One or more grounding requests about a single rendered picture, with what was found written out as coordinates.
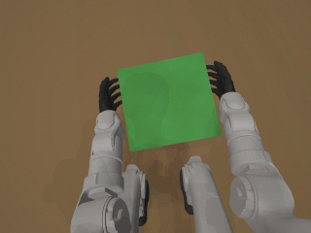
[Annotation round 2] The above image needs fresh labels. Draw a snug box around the robot left forearm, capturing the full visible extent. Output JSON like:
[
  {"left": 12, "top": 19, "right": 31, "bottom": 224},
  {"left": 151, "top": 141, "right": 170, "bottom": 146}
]
[{"left": 70, "top": 110, "right": 125, "bottom": 233}]

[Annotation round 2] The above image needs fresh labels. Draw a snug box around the robot left hand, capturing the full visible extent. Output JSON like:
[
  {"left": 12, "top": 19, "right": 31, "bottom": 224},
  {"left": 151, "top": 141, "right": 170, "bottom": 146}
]
[{"left": 98, "top": 77, "right": 122, "bottom": 114}]

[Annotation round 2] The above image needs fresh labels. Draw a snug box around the robot right upper arm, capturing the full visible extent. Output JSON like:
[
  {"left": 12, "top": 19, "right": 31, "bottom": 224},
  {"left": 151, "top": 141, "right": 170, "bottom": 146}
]
[{"left": 229, "top": 174, "right": 311, "bottom": 233}]

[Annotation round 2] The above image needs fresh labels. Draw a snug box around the robot left shin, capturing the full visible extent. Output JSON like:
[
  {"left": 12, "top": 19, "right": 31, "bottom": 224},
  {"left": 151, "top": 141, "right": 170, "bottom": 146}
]
[{"left": 121, "top": 164, "right": 145, "bottom": 216}]

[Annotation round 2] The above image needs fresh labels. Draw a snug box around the robot left upper arm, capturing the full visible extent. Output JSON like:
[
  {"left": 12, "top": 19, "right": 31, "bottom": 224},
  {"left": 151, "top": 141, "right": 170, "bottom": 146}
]
[{"left": 71, "top": 196, "right": 132, "bottom": 233}]

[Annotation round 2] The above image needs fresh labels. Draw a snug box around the carton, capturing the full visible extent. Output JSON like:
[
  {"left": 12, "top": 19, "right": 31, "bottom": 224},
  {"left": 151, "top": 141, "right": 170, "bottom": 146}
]
[{"left": 117, "top": 52, "right": 222, "bottom": 152}]

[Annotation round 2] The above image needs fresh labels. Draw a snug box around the robot right hand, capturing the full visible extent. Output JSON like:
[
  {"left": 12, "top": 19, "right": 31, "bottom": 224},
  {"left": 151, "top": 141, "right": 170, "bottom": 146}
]
[{"left": 206, "top": 60, "right": 236, "bottom": 100}]

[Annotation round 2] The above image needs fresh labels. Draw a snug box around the robot right forearm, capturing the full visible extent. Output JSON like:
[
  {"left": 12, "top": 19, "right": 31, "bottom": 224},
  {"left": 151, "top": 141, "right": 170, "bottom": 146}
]
[{"left": 219, "top": 91, "right": 294, "bottom": 200}]

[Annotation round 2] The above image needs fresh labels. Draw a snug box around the robot right foot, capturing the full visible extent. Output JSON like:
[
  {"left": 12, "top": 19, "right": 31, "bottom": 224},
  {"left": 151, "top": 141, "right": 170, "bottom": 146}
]
[{"left": 180, "top": 170, "right": 194, "bottom": 216}]

